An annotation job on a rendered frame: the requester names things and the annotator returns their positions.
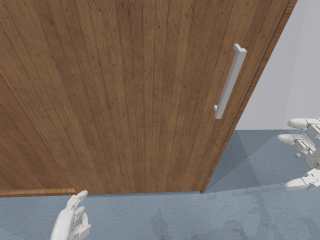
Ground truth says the robot right hand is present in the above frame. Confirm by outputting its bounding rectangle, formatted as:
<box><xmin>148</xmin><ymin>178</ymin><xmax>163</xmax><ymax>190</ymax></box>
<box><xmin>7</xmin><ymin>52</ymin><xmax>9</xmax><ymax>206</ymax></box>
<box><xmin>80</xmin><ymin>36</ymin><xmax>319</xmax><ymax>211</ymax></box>
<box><xmin>276</xmin><ymin>117</ymin><xmax>320</xmax><ymax>192</ymax></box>

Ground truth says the handle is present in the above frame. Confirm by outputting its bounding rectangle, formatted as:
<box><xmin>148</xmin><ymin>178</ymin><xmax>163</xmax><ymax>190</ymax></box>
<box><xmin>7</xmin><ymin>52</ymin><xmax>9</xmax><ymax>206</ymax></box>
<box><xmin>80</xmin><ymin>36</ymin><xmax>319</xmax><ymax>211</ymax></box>
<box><xmin>213</xmin><ymin>44</ymin><xmax>247</xmax><ymax>119</ymax></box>

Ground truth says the wardrobe door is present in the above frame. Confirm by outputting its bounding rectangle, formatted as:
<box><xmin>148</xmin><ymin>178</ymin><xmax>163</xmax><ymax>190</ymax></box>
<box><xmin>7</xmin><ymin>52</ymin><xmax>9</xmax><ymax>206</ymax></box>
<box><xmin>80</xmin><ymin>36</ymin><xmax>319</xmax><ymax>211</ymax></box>
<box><xmin>0</xmin><ymin>0</ymin><xmax>289</xmax><ymax>195</ymax></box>
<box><xmin>0</xmin><ymin>73</ymin><xmax>73</xmax><ymax>190</ymax></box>

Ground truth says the robot left hand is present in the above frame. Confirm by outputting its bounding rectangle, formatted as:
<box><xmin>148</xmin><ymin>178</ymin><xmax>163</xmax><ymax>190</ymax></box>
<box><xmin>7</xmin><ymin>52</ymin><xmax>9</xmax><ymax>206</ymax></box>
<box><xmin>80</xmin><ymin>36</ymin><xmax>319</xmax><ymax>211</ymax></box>
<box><xmin>50</xmin><ymin>190</ymin><xmax>91</xmax><ymax>240</ymax></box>

